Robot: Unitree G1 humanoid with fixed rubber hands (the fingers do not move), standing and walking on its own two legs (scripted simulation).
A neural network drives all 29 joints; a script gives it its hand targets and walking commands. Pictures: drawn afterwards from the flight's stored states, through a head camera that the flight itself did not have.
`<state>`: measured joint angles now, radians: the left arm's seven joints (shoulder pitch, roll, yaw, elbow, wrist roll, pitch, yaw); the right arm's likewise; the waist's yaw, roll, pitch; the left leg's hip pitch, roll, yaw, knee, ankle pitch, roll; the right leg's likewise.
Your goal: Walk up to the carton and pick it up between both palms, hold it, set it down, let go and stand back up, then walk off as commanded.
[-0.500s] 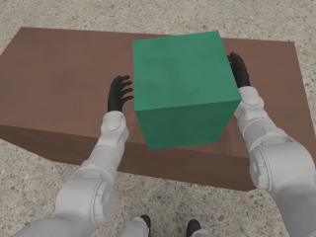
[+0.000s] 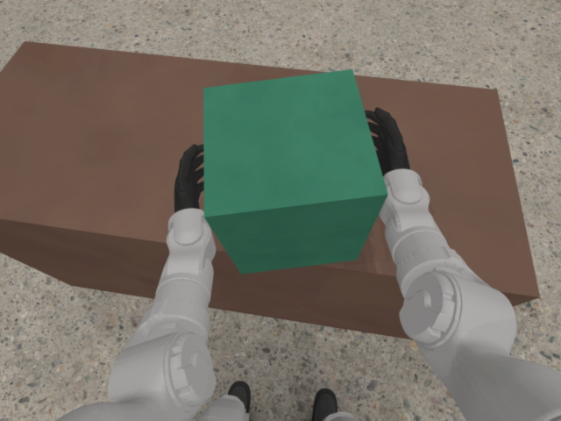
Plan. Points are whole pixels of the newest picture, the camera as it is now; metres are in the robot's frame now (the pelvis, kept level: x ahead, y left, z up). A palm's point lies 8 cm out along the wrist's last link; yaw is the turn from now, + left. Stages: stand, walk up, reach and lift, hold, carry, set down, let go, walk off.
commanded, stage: reach and lift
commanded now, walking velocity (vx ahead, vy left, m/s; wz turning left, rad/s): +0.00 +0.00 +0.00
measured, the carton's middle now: (289, 184) +0.44 +0.06 -0.01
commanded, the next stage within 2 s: none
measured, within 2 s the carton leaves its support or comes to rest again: neither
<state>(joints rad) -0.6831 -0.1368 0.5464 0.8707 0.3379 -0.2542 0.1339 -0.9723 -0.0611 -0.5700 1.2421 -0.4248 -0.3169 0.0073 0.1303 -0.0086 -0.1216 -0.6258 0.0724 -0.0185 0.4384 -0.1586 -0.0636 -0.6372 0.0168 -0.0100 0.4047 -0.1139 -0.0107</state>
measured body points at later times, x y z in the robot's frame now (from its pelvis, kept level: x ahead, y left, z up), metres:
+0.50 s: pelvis +0.03 +0.00 +0.01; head +0.13 -0.01 +0.44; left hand +0.40 +0.19 +0.01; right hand +0.48 -0.10 +0.03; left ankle +0.01 +0.15 -0.73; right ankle +0.03 -0.11 -0.73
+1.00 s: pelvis +0.02 +0.00 +0.01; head +0.14 +0.00 +0.44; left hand +0.40 +0.19 +0.01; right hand +0.48 -0.10 +0.03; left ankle +0.01 +0.15 -0.73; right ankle +0.03 -0.11 -0.73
